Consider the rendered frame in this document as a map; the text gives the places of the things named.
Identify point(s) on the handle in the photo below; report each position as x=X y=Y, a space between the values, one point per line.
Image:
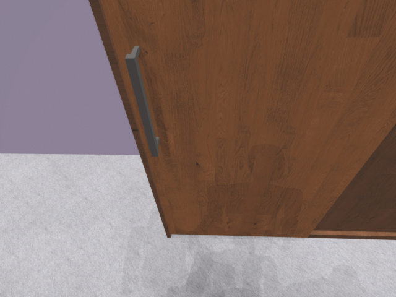
x=141 y=99

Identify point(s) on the wardrobe door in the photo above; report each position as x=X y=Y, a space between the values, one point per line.
x=265 y=109
x=368 y=203

